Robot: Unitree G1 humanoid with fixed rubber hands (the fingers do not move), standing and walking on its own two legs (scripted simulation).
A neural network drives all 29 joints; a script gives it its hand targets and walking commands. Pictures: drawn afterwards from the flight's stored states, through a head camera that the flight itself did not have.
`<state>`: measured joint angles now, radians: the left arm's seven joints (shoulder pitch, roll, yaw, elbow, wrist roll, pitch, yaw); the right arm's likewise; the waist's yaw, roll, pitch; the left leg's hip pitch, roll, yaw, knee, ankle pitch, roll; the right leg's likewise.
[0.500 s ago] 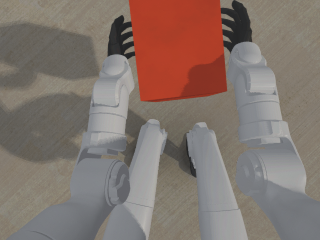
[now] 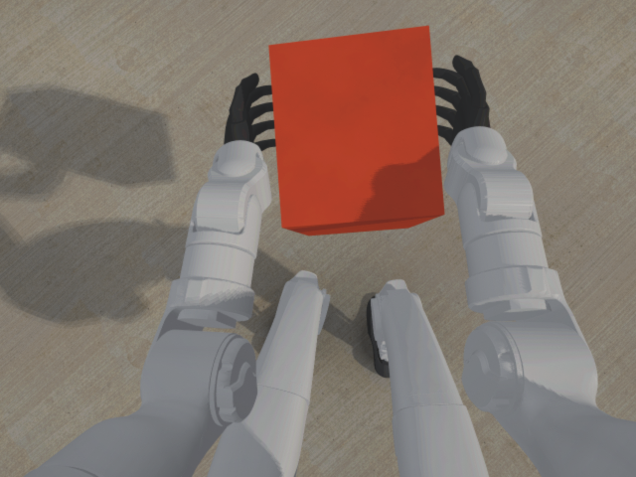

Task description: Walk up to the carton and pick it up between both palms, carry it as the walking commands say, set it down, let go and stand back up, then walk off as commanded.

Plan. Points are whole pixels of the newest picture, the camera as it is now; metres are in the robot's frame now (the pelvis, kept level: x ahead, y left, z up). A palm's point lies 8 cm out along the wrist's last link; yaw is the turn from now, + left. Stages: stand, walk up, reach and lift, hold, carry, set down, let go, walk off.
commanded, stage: reach and lift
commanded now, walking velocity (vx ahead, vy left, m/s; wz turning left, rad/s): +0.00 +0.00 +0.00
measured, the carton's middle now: (354, 156) +0.46 +0.02 -0.11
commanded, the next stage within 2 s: none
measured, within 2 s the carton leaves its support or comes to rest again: neither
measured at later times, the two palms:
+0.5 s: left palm (228, 135) +0.42 +0.15 +0.03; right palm (503, 117) +0.45 -0.10 +0.04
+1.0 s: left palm (193, 75) +0.42 +0.15 +0.13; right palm (572, 48) +0.45 -0.10 +0.13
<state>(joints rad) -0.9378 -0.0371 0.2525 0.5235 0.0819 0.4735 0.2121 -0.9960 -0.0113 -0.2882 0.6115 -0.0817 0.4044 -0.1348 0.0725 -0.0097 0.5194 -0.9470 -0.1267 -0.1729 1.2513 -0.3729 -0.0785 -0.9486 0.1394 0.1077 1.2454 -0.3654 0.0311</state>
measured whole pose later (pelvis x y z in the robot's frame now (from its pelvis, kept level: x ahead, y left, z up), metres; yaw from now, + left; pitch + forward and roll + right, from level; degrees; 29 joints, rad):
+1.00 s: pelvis +0.11 +0.00 +0.11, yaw -1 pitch +0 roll +0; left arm -0.43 -0.20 0.28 0.54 0.26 0.57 0.14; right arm -0.49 0.13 -0.26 0.65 -0.20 0.49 -0.10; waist 0.08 -0.02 -0.01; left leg -0.33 -0.07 -0.16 0.61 -0.27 -0.02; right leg -0.33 0.08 0.15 0.62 -0.28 0.00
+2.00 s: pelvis +0.10 +0.01 +0.11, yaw +0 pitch -8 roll -1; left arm -0.49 -0.16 0.21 0.57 0.25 0.75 0.12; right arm -0.47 0.15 -0.29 0.54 -0.20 0.70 -0.12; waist 0.01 -0.01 0.01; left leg -0.19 -0.07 -0.15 0.62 -0.28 0.00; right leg -0.18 0.07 0.14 0.59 -0.27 0.01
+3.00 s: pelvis +0.11 +0.01 +0.12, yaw +0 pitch -9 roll +0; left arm -0.33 -0.17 0.14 0.42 0.23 0.79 0.10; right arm -0.34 0.17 -0.22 0.41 -0.20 0.75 -0.12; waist 0.01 -0.01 -0.01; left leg -0.14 -0.06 -0.15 0.56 -0.26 -0.01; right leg -0.13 0.06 0.12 0.55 -0.25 0.01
